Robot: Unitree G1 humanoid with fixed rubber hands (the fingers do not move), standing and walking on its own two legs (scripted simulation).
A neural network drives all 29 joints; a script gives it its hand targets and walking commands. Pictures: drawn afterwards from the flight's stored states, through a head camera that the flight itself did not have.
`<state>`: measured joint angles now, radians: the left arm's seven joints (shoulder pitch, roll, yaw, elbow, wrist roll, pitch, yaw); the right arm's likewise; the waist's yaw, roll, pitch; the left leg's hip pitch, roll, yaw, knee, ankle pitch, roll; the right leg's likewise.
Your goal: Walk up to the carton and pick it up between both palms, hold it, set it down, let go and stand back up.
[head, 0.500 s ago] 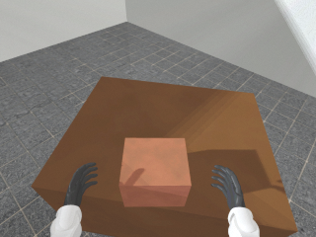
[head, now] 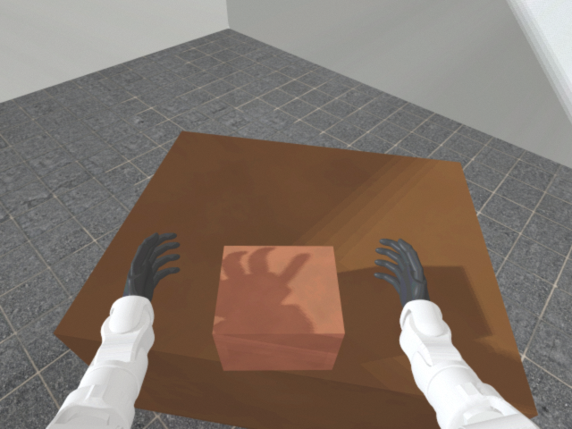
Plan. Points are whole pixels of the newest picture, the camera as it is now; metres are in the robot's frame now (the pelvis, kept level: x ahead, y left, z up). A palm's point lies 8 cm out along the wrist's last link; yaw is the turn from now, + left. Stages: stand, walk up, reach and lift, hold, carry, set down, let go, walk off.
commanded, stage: reach and lift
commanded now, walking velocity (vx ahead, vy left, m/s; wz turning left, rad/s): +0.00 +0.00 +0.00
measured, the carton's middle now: (278, 308) +0.38 +0.02 -0.13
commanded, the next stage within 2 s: none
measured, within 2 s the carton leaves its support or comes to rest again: neither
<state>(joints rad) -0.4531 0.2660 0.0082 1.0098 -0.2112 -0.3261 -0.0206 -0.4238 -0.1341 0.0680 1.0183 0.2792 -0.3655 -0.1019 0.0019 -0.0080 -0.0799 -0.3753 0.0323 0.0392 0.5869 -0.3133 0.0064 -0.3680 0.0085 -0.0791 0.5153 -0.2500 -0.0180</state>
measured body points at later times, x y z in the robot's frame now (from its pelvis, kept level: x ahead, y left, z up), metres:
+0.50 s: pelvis -0.02 -0.01 -0.02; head +0.04 +0.01 +0.42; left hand +0.40 +0.22 +0.01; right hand +0.39 -0.19 +0.01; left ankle -0.01 +0.11 -0.73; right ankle +0.00 -0.11 -0.73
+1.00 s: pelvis -0.03 -0.01 -0.07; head +0.09 +0.01 +0.36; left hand +0.40 +0.20 -0.08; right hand +0.39 -0.18 -0.08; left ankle -0.01 +0.11 -0.73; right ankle +0.00 -0.11 -0.73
